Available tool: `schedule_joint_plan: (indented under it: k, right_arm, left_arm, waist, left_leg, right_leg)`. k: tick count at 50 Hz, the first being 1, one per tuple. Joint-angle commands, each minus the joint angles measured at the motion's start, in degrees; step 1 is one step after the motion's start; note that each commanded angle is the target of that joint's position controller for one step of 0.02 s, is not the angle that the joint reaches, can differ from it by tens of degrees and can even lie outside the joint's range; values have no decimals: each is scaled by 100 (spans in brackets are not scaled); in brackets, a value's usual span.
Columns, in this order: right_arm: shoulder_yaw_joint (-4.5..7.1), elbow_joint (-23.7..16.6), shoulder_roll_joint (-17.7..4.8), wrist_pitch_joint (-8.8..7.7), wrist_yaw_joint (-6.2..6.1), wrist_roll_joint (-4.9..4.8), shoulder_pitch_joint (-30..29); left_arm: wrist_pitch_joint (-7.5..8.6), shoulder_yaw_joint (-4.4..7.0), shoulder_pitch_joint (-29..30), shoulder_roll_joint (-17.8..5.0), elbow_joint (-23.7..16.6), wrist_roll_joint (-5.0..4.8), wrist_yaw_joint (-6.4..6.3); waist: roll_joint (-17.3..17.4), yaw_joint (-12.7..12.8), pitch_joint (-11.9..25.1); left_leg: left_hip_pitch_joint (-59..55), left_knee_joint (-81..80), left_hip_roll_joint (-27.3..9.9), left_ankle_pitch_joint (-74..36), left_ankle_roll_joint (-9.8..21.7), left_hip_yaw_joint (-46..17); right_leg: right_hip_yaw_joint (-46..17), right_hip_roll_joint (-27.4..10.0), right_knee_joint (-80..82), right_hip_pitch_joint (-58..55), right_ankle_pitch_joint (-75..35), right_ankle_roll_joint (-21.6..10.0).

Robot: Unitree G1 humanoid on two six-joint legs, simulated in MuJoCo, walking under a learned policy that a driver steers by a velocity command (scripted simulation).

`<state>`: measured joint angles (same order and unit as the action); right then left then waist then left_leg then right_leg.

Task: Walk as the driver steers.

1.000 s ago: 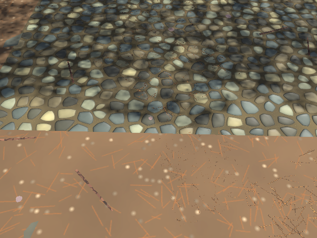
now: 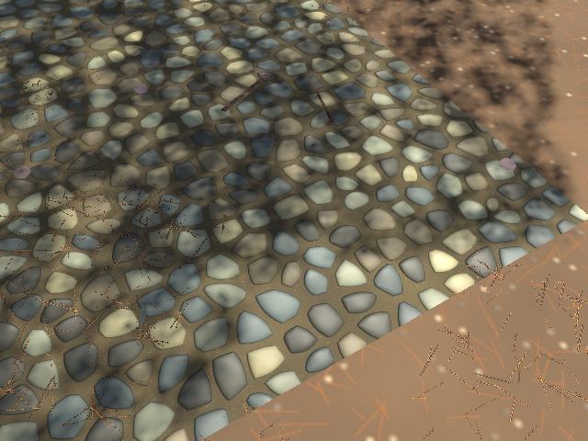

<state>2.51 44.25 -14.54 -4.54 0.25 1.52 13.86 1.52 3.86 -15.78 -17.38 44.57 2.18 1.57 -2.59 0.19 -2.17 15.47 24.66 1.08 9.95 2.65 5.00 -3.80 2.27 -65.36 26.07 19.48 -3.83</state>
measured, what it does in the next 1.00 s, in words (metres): walks ahead, turning left: right foot, then left foot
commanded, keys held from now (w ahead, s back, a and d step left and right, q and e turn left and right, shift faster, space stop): w+q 1.00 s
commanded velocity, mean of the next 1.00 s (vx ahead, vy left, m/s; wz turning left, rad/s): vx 0.50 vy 0.00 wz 0.41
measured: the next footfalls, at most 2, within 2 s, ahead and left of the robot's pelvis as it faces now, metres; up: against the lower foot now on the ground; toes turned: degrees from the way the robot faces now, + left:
right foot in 0.28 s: +0.28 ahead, -0.12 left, +0.00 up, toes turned +5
left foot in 0.80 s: +0.50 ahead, +0.16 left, +0.00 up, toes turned +28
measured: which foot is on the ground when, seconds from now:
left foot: down 0.00-0.30, up 0.32-0.78, down 0.80-1.00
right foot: up 0.00-0.26, down 0.28-0.82, up 0.84-1.00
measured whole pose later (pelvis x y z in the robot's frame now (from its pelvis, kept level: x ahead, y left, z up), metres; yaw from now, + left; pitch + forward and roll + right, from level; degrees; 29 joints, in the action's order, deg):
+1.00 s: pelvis +0.47 +0.10 +0.00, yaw +30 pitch +1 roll +0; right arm 3.9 45.0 -16.1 -1.2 0.9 0.2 16.5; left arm 2.5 1.8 -11.9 -14.7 42.2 2.6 0.6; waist -1.1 0.0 -3.3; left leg 14.0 23.9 7.7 10.5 7.9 0.2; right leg -1.2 -6.6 -65.4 31.2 18.4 1.7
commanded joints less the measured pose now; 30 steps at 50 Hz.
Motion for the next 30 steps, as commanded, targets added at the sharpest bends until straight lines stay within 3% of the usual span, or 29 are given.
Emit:
schedule_joint_plan:
  k: [1, 4, 6, 8, 11, 13, 14, 15, 16, 17, 18, 19, 20, 21, 24, 30]
  right_arm:
    - [107, -38, -568, -190, 84, -87, 341]
    - [116, 86, -588, -131, 114, -129, 514]
    - [163, 164, -715, -87, 118, -121, 702]
    - [216, 226, -879, -55, 127, -105, 916]
    - [256, 280, -980, -3, 122, -86, 1083]
    - [273, 276, -992, 35, 96, -113, 994]
    - [231, 254, -817, 21, 93, -141, 1014]
    - [118, -18, -406, -8, 90, -167, 836]
    - [83, -228, -199, 28, 62, -259, 1186]
    - [185, -51, -631, 149, 23, -108, 1127]
    - [208, -25, -598, 181, 77, -90, 897]
    - [198, -3, -481, 208, 118, -97, 814]
    - [214, 11, -462, 262, 157, -42, 755]
    - [215, 27, -426, 322, 198, 12, 759]
    - [207, -130, -314, 421, 278, 35, 405]
    - [104, -533, -201, 446, 413, 42, -739]
  left_arm:
    - [-14, -28, -421, -83, -261, 79, 87]
    - [43, -158, 472, 38, -545, 83, 129]
    - [89, -246, 942, 143, -677, 9, 145]
    - [126, -258, 1210, 61, -743, -32, 115]
    - [201, -231, 1337, -76, -841, -57, 24]
    - [290, -180, 767, -155, -681, -21, -55]
    - [367, -85, 128, -400, -491, 75, -131]
    - [413, 19, -826, -866, -464, 216, -214]
    - [301, 162, -833, -1366, -430, 149, -252]
    - [259, 65, -581, -845, -477, 54, -238]
    - [287, -53, -246, -406, -497, -2, -209]
    - [318, -101, -64, -206, -473, -20, -185]
    - [351, -126, -1, -108, -447, -33, -199]
    - [390, -133, 8, -66, -403, -54, -214]
    - [500, -78, -231, -153, -230, -119, -210]
    - [478, -25, -481, -229, 30, -95, -200]
  waist:
    - [848, 204, 248]
    - [769, 44, 43]
    - [791, -93, -16]
    - [770, -195, 23]
    - [818, -217, 127]
    - [673, 94, 280]
    - [334, 335, 676]
    - [-504, 770, 1480]
    - [-1531, 519, 1489]
    - [-668, 419, 977]
    - [-277, 266, 475]
    - [-235, 141, 259]
    - [-352, 56, 174]
    - [-409, -18, 138]
    - [-278, -80, 175]
    - [-228, 75, -144]
  left_leg:
    - [-536, -1433, -1444, -1007, 973, -1650]
    - [-382, -1623, -1160, -947, 977, -1317]
    - [-226, -1609, -1041, -1004, 916, -1184]
    - [-324, -1448, -1089, -1180, 885, -1252]
    - [-594, -1043, -1243, -1250, 806, -1563]
    - [-432, -383, -1098, -1168, 633, -1600]
    - [-72, 555, -753, -1127, 488, -1375]
    - [698, 2239, -306, 238, 313, -925]
    - [2273, 3454, 314, 2180, 218, -420]
    - [2521, 4078, -80, 1965, 286, -770]
    - [2520, 4103, -273, 1449, 284, -886]
    - [2363, 3986, -400, 1128, 212, -855]
    - [2265, 3913, -485, 963, 138, -806]
    - [2195, 3932, -516, 789, 59, -773]
    - [2438, 4011, -532, 333, -74, -711]
    - [2608, 2681, -574, -759, -148, -454]
  right_leg:
    - [-67, -330, 331, 620, -257, 89]
    - [331, -586, 1523, 687, -885, 285]
    - [467, -516, 2301, 337, -1182, 387]
    - [553, -401, 2761, 72, -1232, 451]
    - [537, -297, 3212, -288, -1018, 394]
    - [537, -183, 3922, -1264, -1038, 286]
    - [183, -473, 4132, -2291, -898, 134]
    - [-1308, -1961, 4462, -3444, 173, -160]
    - [-3213, -2892, 5205, -3821, 1000, -654]
    - [-3116, -2726, 5215, -3297, 1289, -742]
    - [-2293, -2378, 5249, -2830, 826, -638]
    - [-1584, -2101, 5385, -2465, 3, -514]
    - [-1098, -1905, 5471, -2280, -497, -409]
    - [-721, -1749, 5520, -2179, -1029, -353]
    - [-75, -1734, 5553, -2277, -2305, -421]
    - [936, -1599, 5662, -2298, -2572, -415]
Velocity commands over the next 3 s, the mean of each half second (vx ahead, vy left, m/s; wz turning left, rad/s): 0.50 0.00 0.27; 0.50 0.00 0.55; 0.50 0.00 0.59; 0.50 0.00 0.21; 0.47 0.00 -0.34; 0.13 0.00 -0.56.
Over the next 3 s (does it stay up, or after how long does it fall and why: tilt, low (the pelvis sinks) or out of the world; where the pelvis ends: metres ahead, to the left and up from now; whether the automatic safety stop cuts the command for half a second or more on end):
stays up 1.15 0.74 0.00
